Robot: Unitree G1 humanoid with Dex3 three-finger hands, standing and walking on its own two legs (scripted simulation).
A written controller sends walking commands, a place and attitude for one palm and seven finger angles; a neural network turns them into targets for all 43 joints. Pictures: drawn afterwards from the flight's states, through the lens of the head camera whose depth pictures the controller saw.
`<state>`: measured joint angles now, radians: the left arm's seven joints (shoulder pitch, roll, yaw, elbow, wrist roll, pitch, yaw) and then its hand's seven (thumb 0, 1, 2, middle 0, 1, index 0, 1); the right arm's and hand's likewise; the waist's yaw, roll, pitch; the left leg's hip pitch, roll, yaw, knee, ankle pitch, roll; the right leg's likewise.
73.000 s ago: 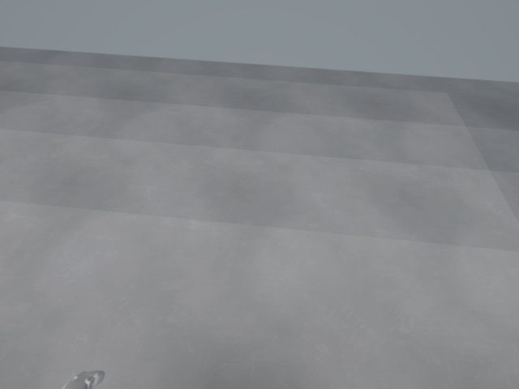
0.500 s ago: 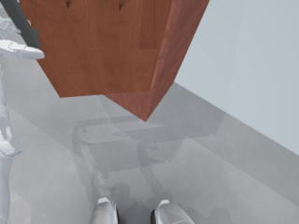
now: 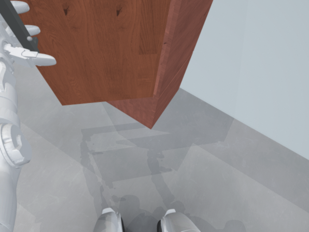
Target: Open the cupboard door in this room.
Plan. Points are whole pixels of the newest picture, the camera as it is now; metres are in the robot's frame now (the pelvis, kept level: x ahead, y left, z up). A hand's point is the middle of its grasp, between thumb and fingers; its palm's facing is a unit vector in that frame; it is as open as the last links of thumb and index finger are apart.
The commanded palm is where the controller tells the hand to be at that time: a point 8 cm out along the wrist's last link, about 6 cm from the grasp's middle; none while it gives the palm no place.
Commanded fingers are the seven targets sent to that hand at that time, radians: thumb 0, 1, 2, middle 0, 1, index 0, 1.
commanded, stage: slide the fingers in behind the handle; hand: left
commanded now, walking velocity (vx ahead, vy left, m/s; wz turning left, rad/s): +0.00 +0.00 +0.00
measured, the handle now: (19, 22) +0.60 +0.25 +0.13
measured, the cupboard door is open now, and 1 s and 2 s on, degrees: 42 42 72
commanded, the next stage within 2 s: close the thumb around the handle in 0.26 s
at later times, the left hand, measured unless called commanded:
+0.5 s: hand (30, 38) +0.55 +0.22 +0.12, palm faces +0.07 -1.00 -0.01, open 13.6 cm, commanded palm +0.53 +0.26 +0.12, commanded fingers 0.00 -0.05 0.49 -0.33 -1.25 -0.33 -1.25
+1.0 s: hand (30, 38) +0.56 +0.22 +0.12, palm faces +0.07 -1.00 -0.01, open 5.5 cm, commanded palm +0.54 +0.26 +0.12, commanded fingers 0.00 0.90 0.90 -0.40 -1.35 -0.40 -1.35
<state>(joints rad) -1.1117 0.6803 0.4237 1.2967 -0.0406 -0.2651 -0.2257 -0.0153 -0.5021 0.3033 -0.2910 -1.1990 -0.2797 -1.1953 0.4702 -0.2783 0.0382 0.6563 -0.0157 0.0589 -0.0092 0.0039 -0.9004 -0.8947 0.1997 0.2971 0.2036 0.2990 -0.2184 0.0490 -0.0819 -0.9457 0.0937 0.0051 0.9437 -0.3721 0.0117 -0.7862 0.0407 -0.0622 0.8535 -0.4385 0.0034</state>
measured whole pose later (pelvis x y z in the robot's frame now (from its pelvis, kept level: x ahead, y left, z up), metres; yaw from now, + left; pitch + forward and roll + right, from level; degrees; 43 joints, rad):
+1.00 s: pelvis +0.00 +0.01 +0.00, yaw -1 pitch +22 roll -5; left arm -1.12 0.68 0.44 1.29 -0.03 -0.26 -0.23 0.00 0.74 0.83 -0.39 -1.33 -0.39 -1.33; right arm 0.47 -0.27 0.04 0.65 -0.02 0.06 -0.01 0.00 -0.90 -0.89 0.20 0.30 0.20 0.30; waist -0.23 0.05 -0.09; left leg -0.96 0.09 0.01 0.95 -0.38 0.03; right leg -0.80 0.04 -0.05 0.85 -0.44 0.02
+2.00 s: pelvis +0.02 -0.02 +0.03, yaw +1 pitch +8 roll -1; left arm -0.26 0.02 0.13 0.35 -0.04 -0.09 0.39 -0.02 0.68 0.74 -0.37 -1.32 -0.38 -1.34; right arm 0.20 -0.20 0.02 0.57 -0.02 0.07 0.01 0.01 -0.90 -0.90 0.20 0.30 0.20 0.30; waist -0.03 0.04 -0.12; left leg -0.54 0.06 0.04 0.76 -0.35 -0.01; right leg -0.43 0.01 -0.03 0.73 -0.44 -0.01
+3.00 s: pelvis +0.00 -0.03 +0.03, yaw +4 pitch +4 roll +0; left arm -0.21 -0.10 -0.09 0.31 0.04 -0.09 0.57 -0.01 -0.44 0.33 -0.28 -1.02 -0.28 -1.01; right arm 0.19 -0.19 0.00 0.65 -0.05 0.08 -0.02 0.01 -0.90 -0.90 0.20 0.30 0.20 0.30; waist 0.00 0.04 -0.08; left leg -0.51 0.04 0.01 0.74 -0.31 -0.02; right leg -0.39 0.00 -0.07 0.75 -0.44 -0.02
